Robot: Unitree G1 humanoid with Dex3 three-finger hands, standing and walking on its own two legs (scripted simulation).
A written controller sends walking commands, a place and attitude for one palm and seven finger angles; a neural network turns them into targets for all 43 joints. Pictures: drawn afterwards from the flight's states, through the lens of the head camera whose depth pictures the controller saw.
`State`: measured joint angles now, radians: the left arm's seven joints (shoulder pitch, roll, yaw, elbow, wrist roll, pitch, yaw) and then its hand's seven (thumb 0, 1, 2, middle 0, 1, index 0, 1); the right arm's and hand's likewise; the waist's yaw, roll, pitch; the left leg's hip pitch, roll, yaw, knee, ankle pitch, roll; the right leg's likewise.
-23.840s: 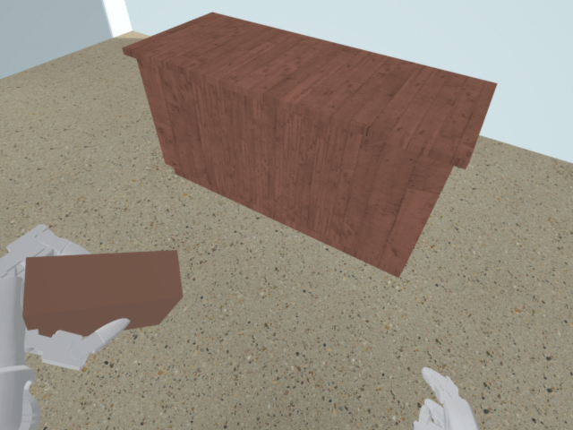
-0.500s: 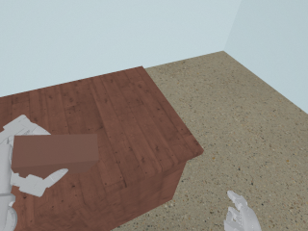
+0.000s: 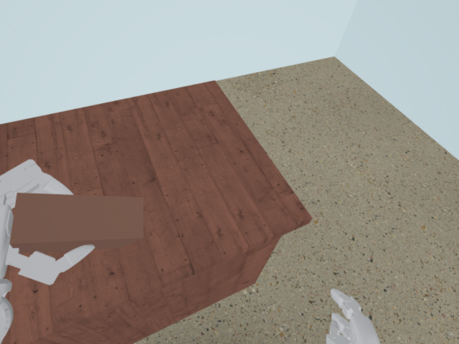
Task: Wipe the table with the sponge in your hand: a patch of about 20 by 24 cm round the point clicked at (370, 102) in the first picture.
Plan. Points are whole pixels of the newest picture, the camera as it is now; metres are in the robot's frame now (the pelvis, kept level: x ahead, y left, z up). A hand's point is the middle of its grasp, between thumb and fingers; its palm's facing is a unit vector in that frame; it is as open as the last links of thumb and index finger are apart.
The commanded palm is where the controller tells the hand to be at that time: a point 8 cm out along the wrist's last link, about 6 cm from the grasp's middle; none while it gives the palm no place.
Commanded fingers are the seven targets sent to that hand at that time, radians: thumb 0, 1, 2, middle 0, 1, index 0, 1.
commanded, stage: come to a stop and stand still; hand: left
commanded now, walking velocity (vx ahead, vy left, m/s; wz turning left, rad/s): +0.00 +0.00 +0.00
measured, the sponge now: (98, 225) +0.24 +0.21 +0.12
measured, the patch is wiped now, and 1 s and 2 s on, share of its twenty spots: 0.00 0.00 0.00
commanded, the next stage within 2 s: look again from close up in 0.32 s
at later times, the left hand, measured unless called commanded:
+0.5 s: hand (39, 221) +0.22 +0.26 +0.16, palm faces +0.37 -0.85 -0.37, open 9.5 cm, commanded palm +0.16 +0.29 +0.17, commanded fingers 0.00 0.10 1.30 -1.20 -1.60 -1.20 -1.60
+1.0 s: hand (46, 224) +0.22 +0.25 +0.15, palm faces +0.32 -0.78 -0.54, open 9.5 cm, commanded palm +0.16 +0.28 +0.17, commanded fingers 0.00 0.10 1.30 -1.20 -1.60 -1.20 -1.60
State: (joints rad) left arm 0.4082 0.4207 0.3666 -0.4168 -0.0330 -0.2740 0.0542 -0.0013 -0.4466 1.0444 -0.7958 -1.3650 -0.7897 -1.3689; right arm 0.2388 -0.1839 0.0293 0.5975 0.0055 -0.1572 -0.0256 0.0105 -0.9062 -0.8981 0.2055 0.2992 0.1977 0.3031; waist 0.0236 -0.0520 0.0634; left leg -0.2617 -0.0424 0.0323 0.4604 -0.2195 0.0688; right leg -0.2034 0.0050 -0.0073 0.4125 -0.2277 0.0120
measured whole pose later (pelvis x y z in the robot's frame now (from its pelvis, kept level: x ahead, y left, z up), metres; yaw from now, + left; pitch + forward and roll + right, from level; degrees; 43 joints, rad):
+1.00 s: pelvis -0.02 -0.02 -0.01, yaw +0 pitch -1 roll +0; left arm 0.26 0.47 0.38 -0.33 0.02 0.05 -0.03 0.00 -0.44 1.05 -0.79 -1.38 -0.78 -1.38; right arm 0.17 -0.26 0.04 0.60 0.01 -0.08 -0.01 0.01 -0.90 -0.90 0.21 0.30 0.20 0.30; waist 0.02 0.02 0.02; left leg -0.27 -0.04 0.02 0.52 -0.22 0.04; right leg -0.24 0.02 0.00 0.53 -0.27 -0.02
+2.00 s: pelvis +0.00 -0.05 -0.01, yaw +1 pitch +1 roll +0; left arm 0.33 0.58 0.16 -0.35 0.51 0.26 0.08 0.00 -0.45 1.05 -0.79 -1.37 -0.79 -1.37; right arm 0.15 -0.25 0.03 0.56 0.05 0.04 -0.11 0.01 -0.91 -0.90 0.20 0.30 0.20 0.30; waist 0.08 0.08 -0.05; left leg -0.34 -0.01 0.00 0.62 -0.30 0.01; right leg -0.29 0.05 -0.03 0.62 -0.34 -0.05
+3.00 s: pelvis +0.01 -0.04 +0.00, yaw +1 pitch -2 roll +0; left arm 0.16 0.49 -0.06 -0.22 0.88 0.44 0.01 0.00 -0.45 1.05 -0.79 -1.37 -0.79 -1.37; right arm 0.00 -0.27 0.04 0.65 0.03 0.06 -0.05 0.01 -0.91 -0.90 0.20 0.30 0.20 0.30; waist 0.13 0.11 0.00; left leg -0.16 -0.03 0.00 0.41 -0.21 0.02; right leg -0.12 0.03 -0.01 0.42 -0.26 -0.05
